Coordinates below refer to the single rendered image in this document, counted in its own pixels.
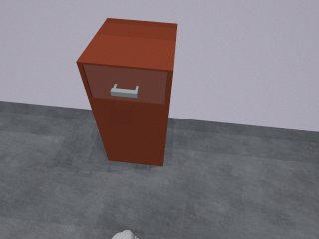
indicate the drawer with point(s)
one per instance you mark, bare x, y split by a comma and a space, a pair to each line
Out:
152, 84

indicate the handle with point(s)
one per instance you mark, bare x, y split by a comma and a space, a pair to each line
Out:
124, 92

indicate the cabinet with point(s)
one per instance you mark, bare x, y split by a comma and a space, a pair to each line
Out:
131, 131

